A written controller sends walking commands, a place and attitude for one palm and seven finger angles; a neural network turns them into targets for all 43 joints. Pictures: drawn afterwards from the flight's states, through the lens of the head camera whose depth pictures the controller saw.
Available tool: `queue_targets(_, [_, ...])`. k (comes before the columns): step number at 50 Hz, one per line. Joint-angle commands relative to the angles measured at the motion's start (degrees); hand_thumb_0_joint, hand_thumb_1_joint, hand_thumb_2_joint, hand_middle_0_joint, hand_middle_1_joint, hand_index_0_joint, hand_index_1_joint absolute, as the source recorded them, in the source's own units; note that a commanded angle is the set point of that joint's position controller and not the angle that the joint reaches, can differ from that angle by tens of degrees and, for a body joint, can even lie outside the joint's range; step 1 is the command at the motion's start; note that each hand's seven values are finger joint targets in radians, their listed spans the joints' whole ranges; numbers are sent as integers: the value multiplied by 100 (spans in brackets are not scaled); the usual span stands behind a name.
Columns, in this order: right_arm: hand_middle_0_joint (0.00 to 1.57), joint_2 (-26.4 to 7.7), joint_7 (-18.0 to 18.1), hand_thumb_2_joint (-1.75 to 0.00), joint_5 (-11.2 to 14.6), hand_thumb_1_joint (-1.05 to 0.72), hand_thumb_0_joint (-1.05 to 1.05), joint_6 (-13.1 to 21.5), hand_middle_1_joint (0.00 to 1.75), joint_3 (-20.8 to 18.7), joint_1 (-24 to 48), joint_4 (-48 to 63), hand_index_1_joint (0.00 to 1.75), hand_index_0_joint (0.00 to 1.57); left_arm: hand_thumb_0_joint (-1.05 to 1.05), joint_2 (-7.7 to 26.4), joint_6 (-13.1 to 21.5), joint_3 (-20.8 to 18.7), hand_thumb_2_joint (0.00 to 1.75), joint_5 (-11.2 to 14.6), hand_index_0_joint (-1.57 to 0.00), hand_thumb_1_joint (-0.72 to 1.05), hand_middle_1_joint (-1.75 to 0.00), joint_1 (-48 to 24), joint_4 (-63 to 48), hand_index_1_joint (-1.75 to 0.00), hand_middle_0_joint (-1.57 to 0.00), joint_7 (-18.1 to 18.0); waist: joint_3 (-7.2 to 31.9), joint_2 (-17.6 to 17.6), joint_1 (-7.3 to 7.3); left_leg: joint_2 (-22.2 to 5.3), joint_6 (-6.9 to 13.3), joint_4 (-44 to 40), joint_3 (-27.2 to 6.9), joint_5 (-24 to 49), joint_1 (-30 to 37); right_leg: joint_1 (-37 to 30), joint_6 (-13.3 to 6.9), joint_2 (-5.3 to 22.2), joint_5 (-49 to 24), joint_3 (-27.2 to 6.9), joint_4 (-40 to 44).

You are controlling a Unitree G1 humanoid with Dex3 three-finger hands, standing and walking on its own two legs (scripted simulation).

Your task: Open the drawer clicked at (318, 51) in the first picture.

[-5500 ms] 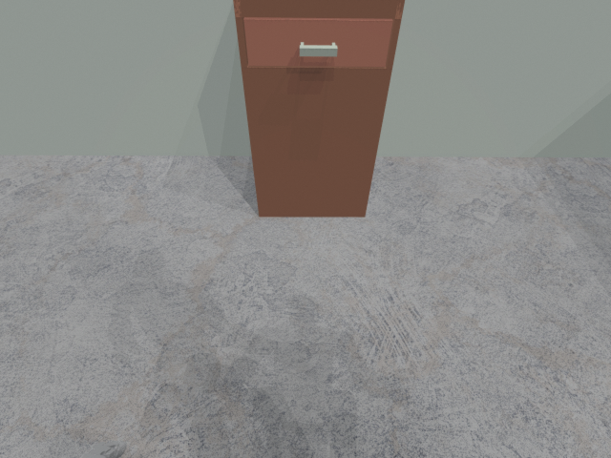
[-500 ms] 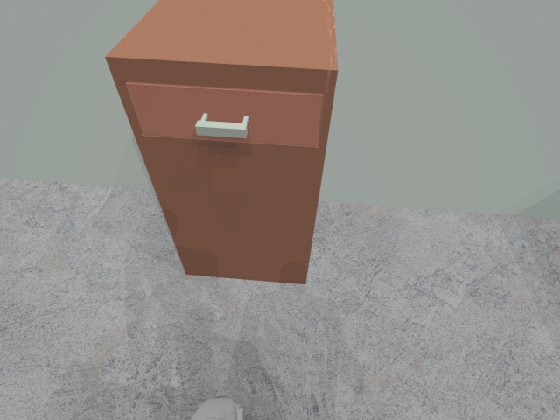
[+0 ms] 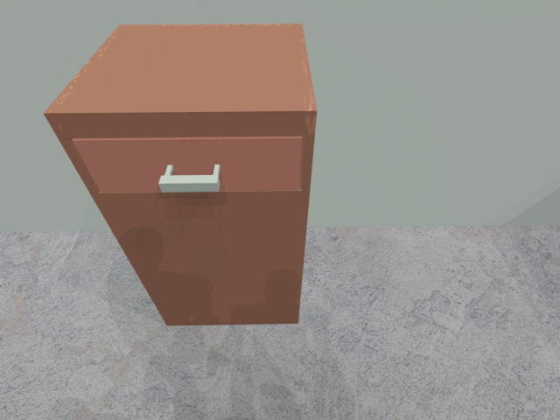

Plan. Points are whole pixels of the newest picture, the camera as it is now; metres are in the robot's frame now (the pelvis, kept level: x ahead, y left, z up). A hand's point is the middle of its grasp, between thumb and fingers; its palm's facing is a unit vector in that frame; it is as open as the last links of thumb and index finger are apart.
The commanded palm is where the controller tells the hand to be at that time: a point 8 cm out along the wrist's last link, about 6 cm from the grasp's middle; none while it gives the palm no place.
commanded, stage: come to a stop and stand still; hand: left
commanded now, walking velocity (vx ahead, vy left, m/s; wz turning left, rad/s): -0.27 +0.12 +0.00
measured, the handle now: (191, 176) +0.56 +0.20 +0.01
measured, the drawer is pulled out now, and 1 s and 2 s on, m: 0.00 0.00 0.00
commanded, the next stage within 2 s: look again from close up in 1.34 s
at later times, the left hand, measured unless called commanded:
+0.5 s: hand out of the picture +0.03 +0.21 -0.18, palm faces +0.08 -0.98 -0.20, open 7.3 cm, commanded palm none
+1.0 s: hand out of the picture +0.01 +0.16 -0.18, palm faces +0.01 -0.98 -0.21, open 7.3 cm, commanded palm none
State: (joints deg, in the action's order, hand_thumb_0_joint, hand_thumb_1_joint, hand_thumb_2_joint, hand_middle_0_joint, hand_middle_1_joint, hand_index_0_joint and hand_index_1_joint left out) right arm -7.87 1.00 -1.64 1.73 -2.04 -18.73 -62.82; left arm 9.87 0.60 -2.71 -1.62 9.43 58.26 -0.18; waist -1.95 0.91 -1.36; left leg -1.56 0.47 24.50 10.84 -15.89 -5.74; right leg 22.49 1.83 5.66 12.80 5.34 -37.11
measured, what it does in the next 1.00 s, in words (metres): steps on the spot: right foot, then left foot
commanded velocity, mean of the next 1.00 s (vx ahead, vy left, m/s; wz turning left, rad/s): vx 0.00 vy -0.01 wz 0.00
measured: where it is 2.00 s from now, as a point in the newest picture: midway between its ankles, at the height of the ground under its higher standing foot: outside the picture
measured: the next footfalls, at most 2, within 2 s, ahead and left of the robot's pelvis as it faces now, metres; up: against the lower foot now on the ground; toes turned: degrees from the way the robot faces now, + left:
right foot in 0.04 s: +0.13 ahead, -0.12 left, +0.00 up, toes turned -7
left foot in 0.42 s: +0.01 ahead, +0.13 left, +0.00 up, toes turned +3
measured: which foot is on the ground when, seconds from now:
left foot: down 0.00-0.04, up 0.06-0.40, down 0.42-1.00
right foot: up 0.00-0.02, down 0.04-0.42, up 0.44-0.74, down 0.76-1.00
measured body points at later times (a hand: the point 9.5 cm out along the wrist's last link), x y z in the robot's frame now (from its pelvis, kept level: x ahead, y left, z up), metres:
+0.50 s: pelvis -0.01 +0.02 +0.00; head -0.01 +0.04 +0.45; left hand +0.03 +0.26 -0.16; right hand +0.02 -0.22 -0.14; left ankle -0.03 +0.13 -0.74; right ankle +0.07 -0.11 -0.72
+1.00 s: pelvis +0.01 -0.01 -0.01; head +0.02 -0.02 +0.44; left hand +0.01 +0.21 -0.16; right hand +0.00 -0.22 -0.17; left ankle -0.03 +0.13 -0.74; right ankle -0.03 -0.10 -0.74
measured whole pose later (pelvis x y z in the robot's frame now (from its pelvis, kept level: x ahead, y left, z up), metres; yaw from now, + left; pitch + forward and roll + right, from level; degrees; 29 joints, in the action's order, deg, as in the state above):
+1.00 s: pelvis +0.01 -0.01 -0.01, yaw +0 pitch +0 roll +0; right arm -8.5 1.8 -1.0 0.7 0.3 -18.1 -62.0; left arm 7.4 1.4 0.2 -0.9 16.4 64.4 -2.3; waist -1.5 -2.2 -1.3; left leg -3.3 -2.0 32.3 1.8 -20.3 -11.5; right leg 11.3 -1.9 -0.8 20.5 3.3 -32.2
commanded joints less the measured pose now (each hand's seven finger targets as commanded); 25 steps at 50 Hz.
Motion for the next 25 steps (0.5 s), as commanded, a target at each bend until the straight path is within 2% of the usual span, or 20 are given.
queue_targets(1, [20,-342,37,-90,109,-90,0,57,30,-23,-194,124,30,20,0,632,136,-2,90,31,-20,90,-30,1036,144,-30,-20,-129,132,494,341,-548,14,283,-445,406,-1229,-1916,-248,709,-2744,-1020,1375])
queue_targets(2, [20,-270,4,-90,140,-90,0,-10,30,-25,-453,87,30,20,0,908,120,-15,90,67,-20,90,-30,940,123,-30,-20,-150,232,584,162,-263,-121,383,-389,-686,-1227,-1946,-558,1308,-3632,-1233,1389])
queue_targets(3, [20,-294,30,-90,143,-90,0,-132,30,-59,-586,18,30,20,0,1070,115,-75,90,80,-20,90,-30,852,61,-30,-20,-173,542,1039,158,-172,-200,954,-343,-1191,-987,-1831,-911,1521,-4022,-1407,1510])
queue_targets(4, [20,-377,56,-90,143,-90,0,-226,30,-85,-487,40,30,20,0,1057,109,-93,90,94,-20,90,-30,816,60,-30,-20,-201,649,1370,252,-177,-210,1616,-458,-1624,-912,-1642,-1128,1625,-4281,-1555,1672])
queue_targets(5, [20,-399,78,-90,152,-90,0,-289,30,-109,-412,38,30,20,0,959,66,-84,90,88,-20,90,-30,699,64,-30,-20,-245,566,1242,227,-195,-201,2011,-657,-1707,-989,-1516,-1300,1660,-4274,-1557,1694])
queue_targets(6, [20,-362,82,-90,161,-90,0,-310,30,-102,-396,37,30,20,0,931,28,-105,90,63,-20,90,-30,504,3,-30,-20,-281,548,933,206,-176,-186,2318,-831,-1656,-1197,-1575,-1404,1662,-4238,-1458,1613])
queue_targets(7, [20,-333,77,-90,158,-90,0,-339,30,-113,-289,62,30,20,0,935,-7,-139,90,38,-20,90,-30,426,-49,-30,-20,-296,539,633,244,-112,-192,2585,-898,-1607,-1289,-1537,-1414,1625,-4122,-1377,1586])
queue_targets(8, [20,-324,71,-90,145,-90,0,-373,30,-130,-220,122,30,20,0,943,-33,-186,90,15,-20,90,-30,382,-114,-30,-20,-306,530,520,267,-74,-204,2777,-959,-1586,-1377,-1473,-1416,1629,-3941,-1330,1607])
queue_targets(11, [20,-338,17,-90,122,-90,0,-459,30,-178,-204,275,30,20,0,1009,-101,-259,90,-15,-20,90,-30,154,-279,-30,-20,-318,556,625,225,-24,-234,2973,-1021,-1363,-1414,-1154,-1314,1539,-2791,-1208,1852])
queue_targets(13, [20,-353,-12,-90,102,-90,0,-458,30,-182,-197,360,30,20,0,1013,-127,-272,90,-32,-20,90,-30,79,-352,-30,-20,-296,588,767,236,-8,-226,2733,-983,-1214,-1384,-1075,-1220,1399,-1815,-1179,2004])
queue_targets(15, [20,-343,-33,-90,103,-90,0,-421,30,-173,-158,427,30,20,0,1010,-152,-283,90,-54,-20,90,-30,74,-363,-30,-20,-280,573,856,258,-14,-196,2169,-904,-1113,-1204,-965,-1150,1289,-852,-1218,2138])
queue_targets(17, [20,-336,-45,-90,95,-90,0,-363,30,-139,-378,421,30,20,0,1049,-171,-275,90,-47,-20,90,-30,19,-379,-30,-20,-251,613,874,138,51,-145,1352,-752,-778,-858,-801,-992,1095,107,-1190,2212])
queue_targets(18, [20,-326,-38,-90,90,-90,0,-329,30,-113,-580,341,30,20,0,1015,-189,-264,90,-18,-20,90,-30,-41,-365,-30,-20,-242,581,949,41,72,-117,734,-685,-421,-394,-463,-834,943,653,-1116,2191])
queue_targets(19, [20,-335,-31,-90,82,-90,0,-291,30,-84,-821,242,30,20,0,920,-209,-224,90,17,-20,90,-30,-81,-330,-30,-20,-222,558,783,-79,102,-92,33,-649,-110,98,-146,-614,738,1182,-971,2063])
queue_targets(20, [20,-505,-16,-90,51,-90,0,-237,30,-85,-826,250,30,20,0,665,-230,-147,90,56,-20,90,-30,3,-325,-30,-20,-193,426,-3,-72,-281,-1,-658,-1242,-514,150,204,-384,347,1513,-733,1426])
queue_targets(21, [20,-856,7,-90,-21,-90,0,-196,30,-126,-555,392,30,20,0,323,-256,-66,90,126,-20,90,-30,97,-376,-30,-20,-143,-47,-1306,16,-1212,301,-1568,-2492,-1724,-751,348,-106,-179,1315,-264,663])
queue_targets(22, [20,-1052,25,-90,-25,-90,0,-203,30,-116,45,589,30,20,0,323,-250,-49,90,96,-20,90,-30,85,-357,-30,-20,-114,-433,-1577,134,-1656,587,-2104,-3121,-2553,-1801,10,-75,-343,961,-206,64])
queue_targets(23, [20,-1025,48,-90,-26,-90,0,-172,30,-115,424,641,30,20,0,375,-291,-72,90,21,-20,90,-30,33,-219,-30,-20,-95,-658,-1690,163,-1604,591,-2298,-3015,-2614,-2182,-188,-86,-307,830,-434,-523])
queue_targets(24, [20,-944,83,-90,-13,-90,0,-150,30,-68,630,660,30,20,0,375,-295,-78,90,7,-20,90,-30,271,-113,-30,-20,-54,-692,-1429,300,-1432,573,-2174,-2708,-2123,-2024,-115,-91,-335,707,-567,-943])
queue_targets(25, [20,-871,108,-90,11,-90,0,-119,30,-53,632,638,30,20,0,392,-259,-70,90,7,-20,90,-30,475,-9,-30,-20,-17,-633,-1086,341,-1324,579,-1974,-2443,-1641,-1650,86,-96,-351,683,-575,-1121])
